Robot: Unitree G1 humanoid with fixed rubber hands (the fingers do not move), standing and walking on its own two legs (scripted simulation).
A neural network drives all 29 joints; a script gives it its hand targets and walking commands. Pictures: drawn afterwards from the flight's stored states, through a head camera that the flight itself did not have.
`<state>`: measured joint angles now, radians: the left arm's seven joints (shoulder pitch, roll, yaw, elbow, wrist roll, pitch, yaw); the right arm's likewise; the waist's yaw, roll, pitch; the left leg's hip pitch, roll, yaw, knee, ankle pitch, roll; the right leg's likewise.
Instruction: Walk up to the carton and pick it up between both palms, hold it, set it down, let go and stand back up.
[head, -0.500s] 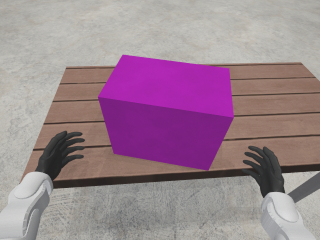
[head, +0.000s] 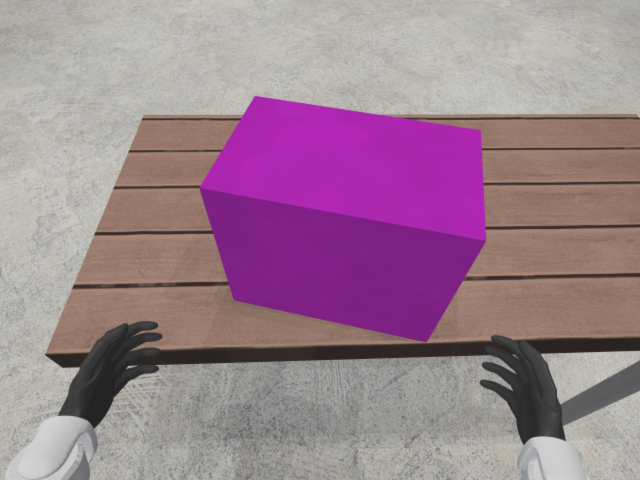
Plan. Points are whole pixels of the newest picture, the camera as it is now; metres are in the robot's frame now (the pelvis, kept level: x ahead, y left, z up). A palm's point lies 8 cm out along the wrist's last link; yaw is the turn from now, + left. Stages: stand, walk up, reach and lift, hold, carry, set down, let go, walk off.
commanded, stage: set down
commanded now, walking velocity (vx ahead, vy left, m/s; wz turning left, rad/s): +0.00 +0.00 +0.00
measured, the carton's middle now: (344, 224) +0.42 +0.00 +0.06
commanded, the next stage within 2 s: let go in 1.26 s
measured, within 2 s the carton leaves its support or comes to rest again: neither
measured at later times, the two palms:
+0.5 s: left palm (126, 432) +0.16 +0.25 -0.02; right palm (532, 434) +0.18 -0.22 -0.02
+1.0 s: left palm (159, 453) +0.15 +0.22 -0.07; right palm (526, 469) +0.15 -0.23 -0.07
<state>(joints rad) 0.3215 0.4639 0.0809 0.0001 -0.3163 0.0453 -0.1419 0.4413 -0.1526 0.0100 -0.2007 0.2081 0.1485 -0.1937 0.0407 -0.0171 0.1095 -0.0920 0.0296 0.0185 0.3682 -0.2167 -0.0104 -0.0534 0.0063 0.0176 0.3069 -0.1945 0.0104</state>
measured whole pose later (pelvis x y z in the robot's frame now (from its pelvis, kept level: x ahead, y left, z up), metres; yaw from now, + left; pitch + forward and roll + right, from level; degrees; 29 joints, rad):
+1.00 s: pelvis -0.01 -0.01 +0.00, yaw -1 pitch -4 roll +0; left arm 0.21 0.22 0.02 0.49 -0.06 0.08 -0.02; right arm 0.25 -0.15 -0.02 0.54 -0.01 -0.14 -0.03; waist 0.02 0.00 0.09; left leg -0.07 0.04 0.03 0.33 -0.19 -0.03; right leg -0.07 0.01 0.03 0.35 -0.21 0.00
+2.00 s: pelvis +0.00 -0.01 -0.01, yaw +0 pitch -4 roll +0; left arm 0.23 0.30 0.07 0.71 0.02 -0.02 0.00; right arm 0.22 -0.32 -0.06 0.82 -0.02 -0.05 0.00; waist 0.01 -0.01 0.03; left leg -0.14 0.03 0.02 0.47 -0.27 -0.02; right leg -0.12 0.00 0.00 0.46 -0.27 0.00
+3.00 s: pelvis -0.04 -0.01 +0.00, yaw +1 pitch -5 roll +0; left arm 0.21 0.35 0.03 0.97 0.00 -0.03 0.01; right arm 0.16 -0.36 -0.02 1.03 -0.01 -0.03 0.01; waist 0.00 -0.02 0.08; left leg -0.14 0.02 0.00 0.38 -0.15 -0.01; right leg -0.13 -0.01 0.00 0.38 -0.17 0.01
